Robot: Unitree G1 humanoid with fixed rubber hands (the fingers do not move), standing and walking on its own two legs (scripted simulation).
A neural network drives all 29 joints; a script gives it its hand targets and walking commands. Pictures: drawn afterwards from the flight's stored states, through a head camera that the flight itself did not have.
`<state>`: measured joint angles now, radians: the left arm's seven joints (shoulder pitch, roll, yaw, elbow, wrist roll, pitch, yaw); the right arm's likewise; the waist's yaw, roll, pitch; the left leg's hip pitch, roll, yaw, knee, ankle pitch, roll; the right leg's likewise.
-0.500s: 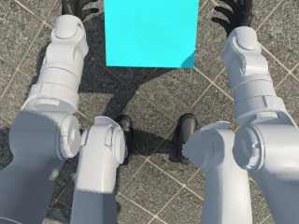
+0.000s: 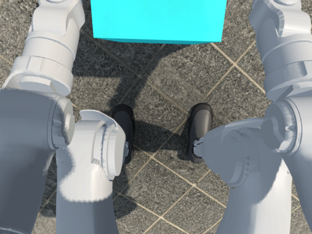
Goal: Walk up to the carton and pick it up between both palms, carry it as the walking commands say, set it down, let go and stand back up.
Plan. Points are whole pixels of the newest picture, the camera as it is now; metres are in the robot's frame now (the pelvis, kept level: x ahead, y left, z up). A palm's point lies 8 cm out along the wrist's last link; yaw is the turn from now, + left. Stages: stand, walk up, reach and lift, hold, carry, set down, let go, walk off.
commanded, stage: reach and lift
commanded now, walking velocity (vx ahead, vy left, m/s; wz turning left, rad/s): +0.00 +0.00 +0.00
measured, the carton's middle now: out of the picture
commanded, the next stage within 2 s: none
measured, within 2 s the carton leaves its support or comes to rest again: leaves its support in 1.42 s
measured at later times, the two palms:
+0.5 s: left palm out of the picture +0.54 +0.19 -0.21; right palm out of the picture +0.55 -0.14 -0.21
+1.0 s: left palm out of the picture +0.54 +0.19 -0.21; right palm out of the picture +0.56 -0.12 -0.20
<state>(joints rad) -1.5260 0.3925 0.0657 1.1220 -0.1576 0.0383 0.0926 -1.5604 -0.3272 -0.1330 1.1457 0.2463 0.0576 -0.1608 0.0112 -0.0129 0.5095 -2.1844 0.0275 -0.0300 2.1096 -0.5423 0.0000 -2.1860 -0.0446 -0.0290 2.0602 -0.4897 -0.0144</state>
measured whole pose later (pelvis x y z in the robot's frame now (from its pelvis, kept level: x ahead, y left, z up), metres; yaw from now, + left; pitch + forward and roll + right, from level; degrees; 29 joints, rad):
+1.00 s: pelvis +0.00 +0.00 -0.01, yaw +2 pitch +34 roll -2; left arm -1.55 0.37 0.08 1.14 -0.17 0.13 0.03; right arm -1.58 -0.26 -0.28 1.16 0.04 0.10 -0.06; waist 0.01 0.00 0.49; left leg -2.20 -0.01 -0.04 2.14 -0.54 0.00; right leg -2.19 -0.02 -0.01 2.10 -0.51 -0.01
